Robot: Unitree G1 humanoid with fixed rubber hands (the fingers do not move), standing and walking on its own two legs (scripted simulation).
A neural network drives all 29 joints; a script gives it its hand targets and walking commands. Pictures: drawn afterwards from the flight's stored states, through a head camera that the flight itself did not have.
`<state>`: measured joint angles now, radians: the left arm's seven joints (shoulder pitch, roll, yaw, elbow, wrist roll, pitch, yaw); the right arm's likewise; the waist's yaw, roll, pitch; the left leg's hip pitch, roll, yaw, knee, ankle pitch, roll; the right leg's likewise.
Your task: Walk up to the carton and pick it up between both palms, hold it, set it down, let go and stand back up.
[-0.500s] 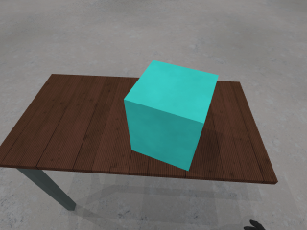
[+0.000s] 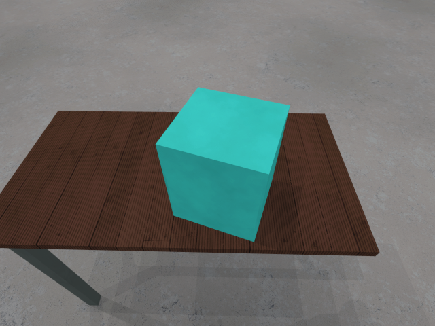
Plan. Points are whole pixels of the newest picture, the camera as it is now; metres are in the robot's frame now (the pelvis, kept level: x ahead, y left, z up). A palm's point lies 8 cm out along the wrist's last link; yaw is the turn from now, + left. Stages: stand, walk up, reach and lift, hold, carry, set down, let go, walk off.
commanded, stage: walk up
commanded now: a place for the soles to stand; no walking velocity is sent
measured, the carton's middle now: (226, 165) +0.46 +0.00 +0.02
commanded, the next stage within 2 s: reach and lift in 0.68 s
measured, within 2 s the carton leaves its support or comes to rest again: neither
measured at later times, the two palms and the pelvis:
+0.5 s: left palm out of the picture +0.11 +0.29 -0.11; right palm out of the picture +0.10 -0.32 -0.11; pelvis +0.01 -0.01 +0.00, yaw -1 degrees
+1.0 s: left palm (90, 307) +0.18 +0.26 -0.09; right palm out of the picture +0.14 -0.28 -0.09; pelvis -0.01 +0.00 -0.02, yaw -1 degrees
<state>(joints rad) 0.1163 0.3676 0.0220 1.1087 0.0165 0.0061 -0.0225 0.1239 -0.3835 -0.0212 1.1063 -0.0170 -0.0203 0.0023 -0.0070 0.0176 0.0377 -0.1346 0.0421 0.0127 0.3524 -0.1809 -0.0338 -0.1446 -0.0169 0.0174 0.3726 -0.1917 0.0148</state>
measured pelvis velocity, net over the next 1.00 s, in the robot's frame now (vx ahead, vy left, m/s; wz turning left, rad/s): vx -0.01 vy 0.00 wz -0.01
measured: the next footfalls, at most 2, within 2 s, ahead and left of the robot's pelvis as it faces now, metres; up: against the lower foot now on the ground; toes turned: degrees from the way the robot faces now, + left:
none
